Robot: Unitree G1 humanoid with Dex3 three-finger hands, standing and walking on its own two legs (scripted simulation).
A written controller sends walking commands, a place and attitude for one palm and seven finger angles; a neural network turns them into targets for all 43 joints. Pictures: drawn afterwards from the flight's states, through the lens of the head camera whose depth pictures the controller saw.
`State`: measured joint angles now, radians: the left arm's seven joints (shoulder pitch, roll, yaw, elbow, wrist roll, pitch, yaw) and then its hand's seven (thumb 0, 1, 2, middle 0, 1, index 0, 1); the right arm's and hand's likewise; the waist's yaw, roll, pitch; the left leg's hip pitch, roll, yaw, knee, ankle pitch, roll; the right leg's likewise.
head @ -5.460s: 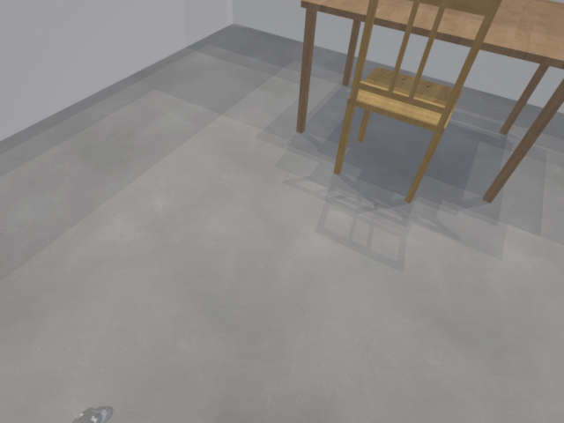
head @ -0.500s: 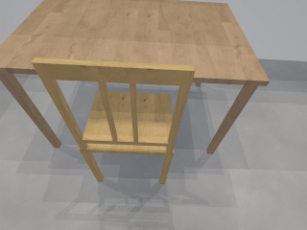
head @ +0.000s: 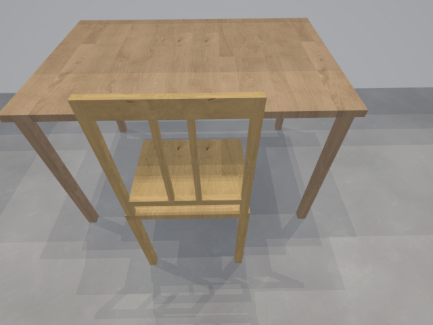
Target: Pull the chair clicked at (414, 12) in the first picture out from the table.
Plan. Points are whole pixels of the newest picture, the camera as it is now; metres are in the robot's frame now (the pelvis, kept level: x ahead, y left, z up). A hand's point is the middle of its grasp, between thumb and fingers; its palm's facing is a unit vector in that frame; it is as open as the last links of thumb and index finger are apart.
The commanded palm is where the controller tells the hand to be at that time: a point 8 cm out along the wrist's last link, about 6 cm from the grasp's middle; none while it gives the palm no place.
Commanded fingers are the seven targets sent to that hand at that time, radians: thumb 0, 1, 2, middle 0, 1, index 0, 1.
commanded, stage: come to a stop and stand still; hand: left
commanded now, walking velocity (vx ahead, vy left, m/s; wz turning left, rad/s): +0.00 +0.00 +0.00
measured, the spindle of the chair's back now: (163, 164) +0.52 +0.18 -0.07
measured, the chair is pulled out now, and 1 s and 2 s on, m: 0.00 0.00 0.00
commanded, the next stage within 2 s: look again from close up in 1.22 s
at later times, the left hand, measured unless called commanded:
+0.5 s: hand out of the picture -0.04 +0.12 -0.18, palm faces +0.05 -0.99 -0.15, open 7.4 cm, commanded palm none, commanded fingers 0.00 0.90 0.90 -0.20 -0.30 -0.20 -0.30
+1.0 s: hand out of the picture +0.01 +0.10 -0.18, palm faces +0.06 -0.98 -0.17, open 7.4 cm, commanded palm none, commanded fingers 0.00 0.90 0.90 -0.20 -0.30 -0.20 -0.30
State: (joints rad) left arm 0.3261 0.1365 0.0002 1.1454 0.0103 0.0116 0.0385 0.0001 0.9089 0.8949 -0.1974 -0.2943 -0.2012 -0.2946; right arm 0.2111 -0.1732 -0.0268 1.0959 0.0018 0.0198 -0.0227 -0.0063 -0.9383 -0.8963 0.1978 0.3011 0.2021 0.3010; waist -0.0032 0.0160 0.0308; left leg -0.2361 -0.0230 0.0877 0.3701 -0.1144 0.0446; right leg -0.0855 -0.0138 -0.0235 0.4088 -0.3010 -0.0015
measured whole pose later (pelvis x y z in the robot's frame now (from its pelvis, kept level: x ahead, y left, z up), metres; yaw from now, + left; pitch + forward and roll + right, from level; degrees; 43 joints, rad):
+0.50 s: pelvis +0.00 -0.03 +0.00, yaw +0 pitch -1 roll +1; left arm 0.34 0.10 0.00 1.15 0.00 0.00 0.04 0.00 0.91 0.89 -0.20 -0.29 -0.20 -0.29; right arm 0.34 -0.10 0.00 1.18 0.00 0.02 -0.03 0.00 -0.91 -0.90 0.19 0.30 0.20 0.30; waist -0.02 -0.01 0.04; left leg -0.26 0.02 0.06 0.40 -0.12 0.00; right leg -0.09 0.03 -0.04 0.42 -0.31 -0.05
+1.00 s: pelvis +0.04 -0.05 +0.00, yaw +0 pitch -1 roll +1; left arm 0.32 0.11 0.00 1.14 0.00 -0.01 0.05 0.00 0.91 0.89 -0.20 -0.29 -0.20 -0.29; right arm 0.23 -0.14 0.00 1.16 0.00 0.01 -0.05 0.01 -0.93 -0.90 0.19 0.30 0.20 0.30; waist 0.00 -0.02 0.04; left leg -0.21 0.04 0.06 0.43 -0.20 -0.03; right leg -0.02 0.05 -0.04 0.38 -0.35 -0.07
